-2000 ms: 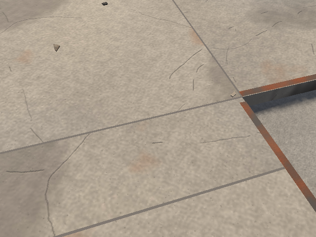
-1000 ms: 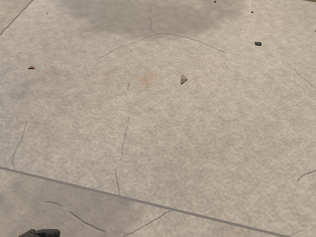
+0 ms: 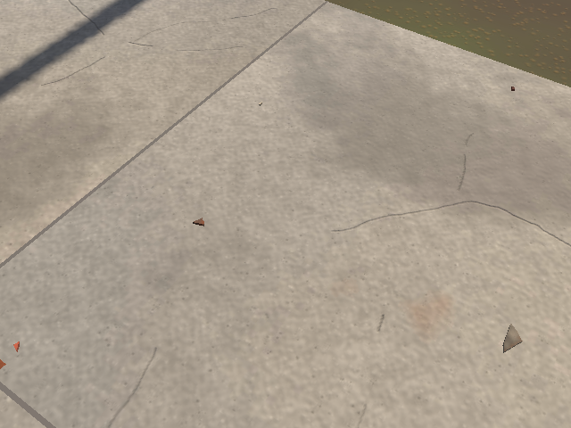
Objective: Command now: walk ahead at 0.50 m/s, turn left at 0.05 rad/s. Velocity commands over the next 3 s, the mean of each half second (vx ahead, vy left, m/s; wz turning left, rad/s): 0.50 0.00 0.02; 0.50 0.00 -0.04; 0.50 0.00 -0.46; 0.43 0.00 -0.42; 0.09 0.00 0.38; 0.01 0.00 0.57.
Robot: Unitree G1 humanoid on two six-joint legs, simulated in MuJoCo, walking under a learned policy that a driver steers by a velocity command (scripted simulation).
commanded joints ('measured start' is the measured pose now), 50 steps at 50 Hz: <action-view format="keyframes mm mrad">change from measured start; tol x32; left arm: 1 -53 29 -1 -58 0 -11 -9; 50 121 51 23 -1 -21 19 17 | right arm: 1 -53 -163 -38 -59 5 -18 -13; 50 -114 -124 -27 15 -18 -46 -4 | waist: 1 19 103 31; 11 125 120 -102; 13 105 -275 -361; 34 129 -20 66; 40 -19 348 -364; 50 51 108 7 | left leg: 1 -47 243 -124 -143 185 160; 11 115 244 -71 261 548 59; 13 -480 -7 -48 913 -338 -50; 15 -665 78 -163 1042 -324 -24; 35 -503 130 -56 243 156 -28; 38 -119 64 3 201 127 37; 40 514 439 -652 140 -47 264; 50 -33 304 -155 -154 162 161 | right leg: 1 37 10 -3 -177 175 3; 9 109 73 -29 -374 58 -72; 11 426 125 -80 -394 60 -121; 13 1036 -244 606 -491 -149 -343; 21 510 -102 216 -731 59 -269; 38 693 -64 -7 -376 539 -147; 41 -40 155 88 392 -468 -53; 50 -2 -5 94 142 -46 -22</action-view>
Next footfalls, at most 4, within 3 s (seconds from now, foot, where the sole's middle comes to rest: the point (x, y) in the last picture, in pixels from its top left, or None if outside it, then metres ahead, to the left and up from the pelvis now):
0.22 right None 0.31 -0.16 -0.78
0.78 left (241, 382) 0.60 0.08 -0.78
1.32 right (337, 282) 0.88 -0.18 -0.78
1.80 left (297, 193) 1.22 -0.08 -0.78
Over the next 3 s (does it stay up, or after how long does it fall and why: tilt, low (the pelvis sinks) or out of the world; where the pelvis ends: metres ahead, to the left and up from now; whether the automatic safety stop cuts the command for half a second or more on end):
stays up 1.18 -0.15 -0.01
